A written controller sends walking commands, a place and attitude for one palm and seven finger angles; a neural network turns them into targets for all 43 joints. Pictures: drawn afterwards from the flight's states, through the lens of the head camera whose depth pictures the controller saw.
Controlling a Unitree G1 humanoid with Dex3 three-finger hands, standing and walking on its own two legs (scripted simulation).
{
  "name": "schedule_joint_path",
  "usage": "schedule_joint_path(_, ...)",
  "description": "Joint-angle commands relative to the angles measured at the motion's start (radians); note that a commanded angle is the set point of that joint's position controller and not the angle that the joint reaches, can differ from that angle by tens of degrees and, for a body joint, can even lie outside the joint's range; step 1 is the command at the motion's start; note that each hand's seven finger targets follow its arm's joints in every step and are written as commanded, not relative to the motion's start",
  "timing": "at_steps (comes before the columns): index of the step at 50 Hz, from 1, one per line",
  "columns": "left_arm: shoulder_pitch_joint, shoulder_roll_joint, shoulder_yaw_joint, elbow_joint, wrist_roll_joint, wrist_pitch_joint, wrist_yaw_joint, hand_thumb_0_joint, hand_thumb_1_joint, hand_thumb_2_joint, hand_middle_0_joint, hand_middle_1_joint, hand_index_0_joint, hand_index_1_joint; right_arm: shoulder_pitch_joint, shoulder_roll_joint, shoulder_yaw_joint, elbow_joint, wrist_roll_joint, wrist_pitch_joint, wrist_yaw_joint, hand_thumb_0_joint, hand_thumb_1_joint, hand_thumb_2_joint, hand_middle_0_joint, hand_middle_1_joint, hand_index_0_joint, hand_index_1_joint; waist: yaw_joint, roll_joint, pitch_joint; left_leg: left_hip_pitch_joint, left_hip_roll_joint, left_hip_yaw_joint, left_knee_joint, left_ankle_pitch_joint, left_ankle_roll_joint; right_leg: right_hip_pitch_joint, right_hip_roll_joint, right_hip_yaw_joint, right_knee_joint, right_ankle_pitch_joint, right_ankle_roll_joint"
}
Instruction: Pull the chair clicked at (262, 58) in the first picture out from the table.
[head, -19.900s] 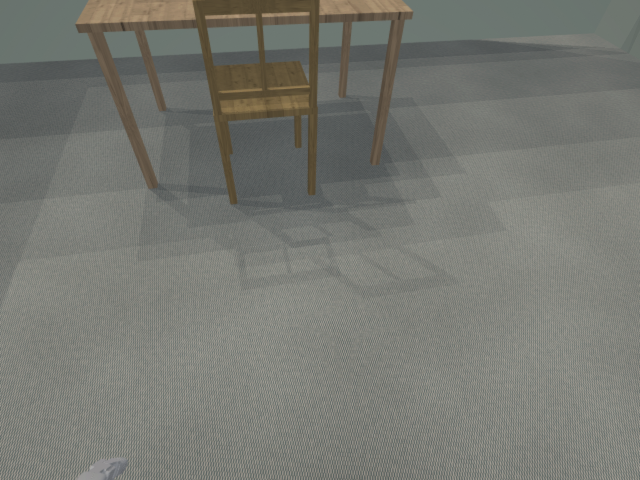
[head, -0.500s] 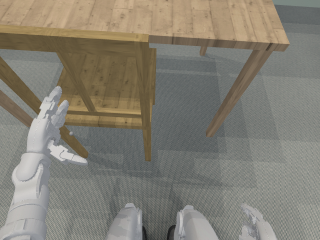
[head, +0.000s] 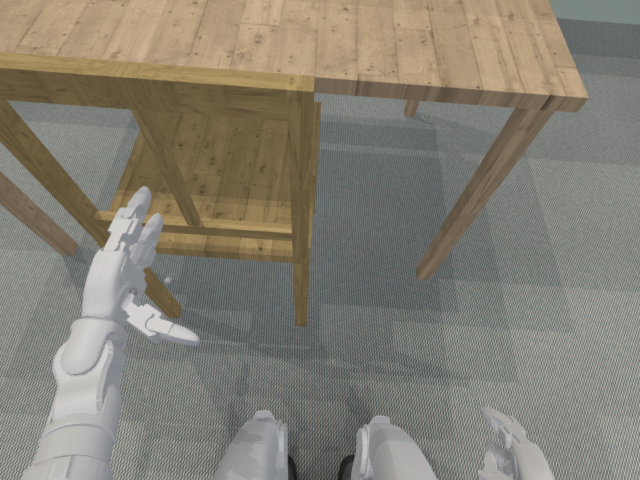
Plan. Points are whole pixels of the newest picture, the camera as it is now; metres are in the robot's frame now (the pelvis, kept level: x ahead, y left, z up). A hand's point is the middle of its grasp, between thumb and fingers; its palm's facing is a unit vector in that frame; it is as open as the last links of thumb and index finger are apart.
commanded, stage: aim the fingers beside a spindle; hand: left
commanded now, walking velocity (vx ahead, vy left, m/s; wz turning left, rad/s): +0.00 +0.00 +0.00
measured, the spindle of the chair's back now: (172, 174) +0.51 +0.23 +0.00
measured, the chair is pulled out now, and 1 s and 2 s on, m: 0.00 0.00 0.00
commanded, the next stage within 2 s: push the fingers through the gap in 0.78 s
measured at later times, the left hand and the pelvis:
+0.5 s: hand (160, 266) +0.36 +0.20 +0.03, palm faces +0.00 -1.00 -0.06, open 16.9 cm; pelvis +0.00 -0.01 +0.00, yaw +0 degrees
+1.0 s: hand (164, 269) +0.36 +0.20 +0.01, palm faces -0.04 -1.00 -0.05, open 16.9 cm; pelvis +0.00 -0.01 +0.00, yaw +0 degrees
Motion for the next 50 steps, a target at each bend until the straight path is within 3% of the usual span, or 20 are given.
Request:
schedule_joint_path(1,-0.311,0.244,0.087,-0.328,0.001,-0.128,0.039,0.0,-0.5,0.3,-0.06,-0.08,-0.06,-0.08,0.04,-0.154,-0.068,-0.088,-0.011,-0.048,-0.015,0.0,-0.9,-0.9,0.2,0.3,0.2,0.3,-0.006,0.124,-0.444,0.424,0.012,-0.186,-0.166,0.419,-0.089,0.11,0.016,0.111,-0.112,0.233,0.019)
schedule_joint_path(5,-0.197,0.225,0.092,-0.232,0.006,-0.103,0.037,0.0,-0.5,0.3,-0.06,-0.08,-0.06,-0.08,0.036,-0.15,-0.065,-0.087,-0.009,-0.042,-0.014,0.0,-0.9,-0.9,0.2,0.3,0.2,0.3,0.004,0.086,-0.409,0.373,0.006,-0.17,-0.172,0.413,-0.081,0.152,0.018,0.112,-0.122,0.248,0.018)
schedule_joint_path(7,-0.212,0.196,0.07,-0.15,0.002,-0.073,0.021,0.0,-0.5,0.3,-0.06,-0.08,-0.06,-0.08,0.028,-0.153,-0.062,-0.08,-0.003,-0.032,-0.013,0.0,-0.9,-0.9,0.2,0.3,0.2,0.3,-0.016,0.034,-0.341,0.304,0.005,-0.162,-0.168,0.345,-0.073,0.143,0.016,0.112,-0.129,0.228,0.024)
schedule_joint_path(10,-0.184,0.143,0.036,-0.078,-0.012,-0.038,-0.012,0.0,-0.5,0.3,-0.06,-0.08,-0.06,-0.08,0.028,-0.156,-0.06,-0.096,0.007,-0.03,-0.014,0.0,-0.9,-0.9,0.2,0.3,0.2,0.3,-0.02,0.001,-0.303,0.249,-0.001,-0.153,-0.167,0.286,-0.06,0.142,0.016,0.114,-0.14,0.2,0.022)
schedule_joint_path(13,-0.224,0.169,0.045,-0.153,-0.025,-0.052,-0.028,0.0,-0.5,0.3,-0.06,-0.08,-0.06,-0.08,0.027,-0.157,-0.064,-0.108,0.007,-0.034,-0.015,0.0,-0.9,-0.9,0.2,0.3,0.2,0.3,-0.011,0.024,-0.371,0.268,-0.004,-0.143,-0.153,0.305,-0.057,0.178,0.011,0.129,-0.14,0.225,0.023)
schedule_joint_path(16,-0.273,0.244,0.094,-0.266,-0.02,-0.095,-0.01,0.0,-0.5,0.3,-0.06,-0.08,-0.06,-0.08,0.031,-0.154,-0.064,-0.11,-0.002,-0.04,-0.016,0.0,-0.9,-0.9,0.2,0.3,0.2,0.3,0.003,0.075,-0.447,0.331,-0.001,-0.151,-0.153,0.372,-0.061,0.201,0.014,0.131,-0.127,0.262,0.021)
schedule_joint_path(20,-0.303,0.302,0.148,-0.251,-0.006,-0.118,0.025,0.0,-0.5,0.3,-0.06,-0.08,-0.06,-0.08,0.036,-0.149,-0.061,-0.084,-0.008,-0.042,-0.023,0.0,-0.9,-0.9,0.2,0.3,0.2,0.3,-0.001,0.081,-0.419,0.316,0.001,-0.151,-0.147,0.373,-0.064,0.192,0.019,0.132,-0.121,0.257,0.02)
schedule_joint_path(23,-0.251,0.198,0.074,-0.183,-0.008,-0.093,0.016,0.0,-0.5,0.3,-0.06,-0.08,-0.06,-0.08,0.029,-0.143,-0.058,-0.082,-0.004,-0.041,-0.017,0.0,-0.9,-0.9,0.2,0.3,0.2,0.3,-0.018,0.068,-0.376,0.307,-0.001,-0.146,-0.155,0.349,-0.063,0.171,0.017,0.127,-0.134,0.248,0.025)
schedule_joint_path(24,-0.225,0.221,0.101,-0.149,-0.014,-0.079,0.009,0.0,-0.5,0.3,-0.06,-0.08,-0.06,-0.08,0.033,-0.151,-0.06,-0.078,-0.003,-0.038,-0.017,0.0,-0.9,-0.9,0.2,0.3,0.2,0.3,-0.012,0.032,-0.369,0.274,-0.001,-0.141,-0.152,0.325,-0.06,0.188,0.017,0.13,-0.14,0.24,0.026)
schedule_joint_path(27,-0.232,0.173,0.044,-0.068,-0.016,-0.044,-0.032,0.0,-0.5,0.3,-0.06,-0.08,-0.06,-0.08,0.032,-0.157,-0.057,-0.082,0.005,-0.034,-0.017,0.0,-0.9,-0.9,0.2,0.3,0.2,0.3,-0.03,0.023,-0.317,0.222,-0.005,-0.136,-0.149,0.271,-0.054,0.167,0.013,0.133,-0.147,0.209,0.026)
schedule_joint_path(29,-0.239,0.184,0.052,-0.087,-0.024,-0.041,-0.046,0.0,-0.5,0.3,-0.06,-0.08,-0.06,-0.08,0.033,-0.161,-0.062,-0.091,0.008,-0.036,-0.018,0.0,-0.9,-0.9,0.2,0.3,0.2,0.3,-0.027,-0.001,-0.342,0.207,-0.006,-0.129,-0.137,0.268,-0.048,0.192,0.011,0.145,-0.151,0.213,0.028)
schedule_joint_path(32,-0.264,0.252,0.103,-0.198,-0.031,-0.074,-0.038,0.0,-0.5,0.3,-0.06,-0.08,-0.06,-0.08,0.035,-0.16,-0.065,-0.1,0.004,-0.042,-0.018,0.0,-0.9,-0.9,0.2,0.3,0.2,0.3,-0.002,0.064,-0.422,0.281,-0.002,-0.137,-0.142,0.348,-0.054,0.215,0.011,0.141,-0.134,0.268,0.022)
schedule_joint_path(33,-0.276,0.243,0.094,-0.235,-0.031,-0.087,-0.029,0.0,-0.5,0.3,-0.06,-0.08,-0.06,-0.08,0.034,-0.154,-0.065,-0.102,0.002,-0.044,-0.017,0.0,-0.9,-0.9,0.2,0.3,0.2,0.3,-0.001,0.083,-0.445,0.314,-0.003,-0.139,-0.145,0.363,-0.057,0.21,0.013,0.141,-0.133,0.27,0.023)
schedule_joint_path(36,-0.262,0.299,0.151,-0.286,-0.021,-0.113,0.013,0.0,-0.5,0.3,-0.06,-0.08,-0.06,-0.08,0.042,-0.149,-0.065,-0.095,-0.006,-0.046,-0.017,0.0,-0.9,-0.9,0.2,0.3,0.2,0.3,0.009,0.097,-0.464,0.35,0.001,-0.145,-0.15,0.422,-0.063,0.219,0.017,0.135,-0.124,0.303,0.022)
schedule_joint_path(40,-0.227,0.28,0.154,-0.148,-0.01,-0.091,0.023,0.0,-0.5,0.3,-0.06,-0.08,-0.06,-0.08,0.034,-0.145,-0.056,-0.082,-0.005,-0.038,-0.018,0.0,-0.9,-0.9,0.2,0.3,0.2,0.3,-0.009,0.015,-0.357,0.222,-0.006,-0.13,-0.144,0.319,-0.051,0.227,0.02,0.144,-0.138,0.254,0.027)
schedule_joint_path(42,-0.25,0.224,0.104,-0.089,-0.01,-0.073,0.0,0.0,-0.5,0.3,-0.06,-0.08,-0.06,-0.08,0.033,-0.148,-0.054,-0.076,-0.001,-0.036,-0.018,0.0,-0.9,-0.9,0.2,0.3,0.2,0.3,-0.026,0.025,-0.316,0.194,-0.007,-0.124,-0.14,0.278,-0.051,0.196,0.016,0.146,-0.142,0.228,0.029)
schedule_joint_path(44,-0.207,0.203,0.082,-0.07,-0.016,-0.056,-0.03,0.0,-0.5,0.3,-0.06,-0.08,-0.06,-0.08,0.035,-0.155,-0.058,-0.087,0.004,-0.036,-0.017,0.0,-0.9,-0.9,0.2,0.3,0.2,0.3,-0.019,0.022,-0.325,0.204,-0.007,-0.123,-0.144,0.278,-0.051,0.198,0.014,0.145,-0.147,0.225,0.025)
schedule_joint_path(46,-0.291,0.179,0.036,-0.119,-0.019,-0.058,-0.051,0.0,-0.5,0.3,-0.06,-0.08,-0.06,-0.08,0.04,-0.159,-0.061,-0.088,0.007,-0.042,-0.019,0.0,-0.9,-0.9,0.2,0.3,0.2,0.3,-0.034,0.073,-0.367,0.276,-0.001,-0.136,-0.144,0.311,-0.053,0.16,0.014,0.135,-0.143,0.234,0.024)
schedule_joint_path(49,-0.359,0.223,0.056,-0.19,-0.022,-0.075,-0.045,0.0,-0.5,0.3,-0.06,-0.08,-0.06,-0.08,0.055,-0.163,-0.067,-0.08,0.004,-0.05,-0.025,0.0,-0.9,-0.9,0.2,0.3,0.2,0.3,-0.029,0.094,-0.426,0.349,0.005,-0.153,-0.143,0.364,-0.059,0.154,0.015,0.131,-0.139,0.248,0.021)
schedule_joint_path(50,-0.398,0.226,0.051,-0.186,-0.02,-0.081,-0.035,0.0,-0.5,0.3,-0.06,-0.08,-0.06,-0.08,0.058,-0.165,-0.064,-0.071,0.001,-0.052,-0.027,0.0,-0.9,-0.9,0.2,0.3,0.2,0.3,-0.044,0.08,-0.419,0.343,0.006,-0.161,-0.137,0.366,-0.058,0.131,0.017,0.125,-0.13,0.243,0.023)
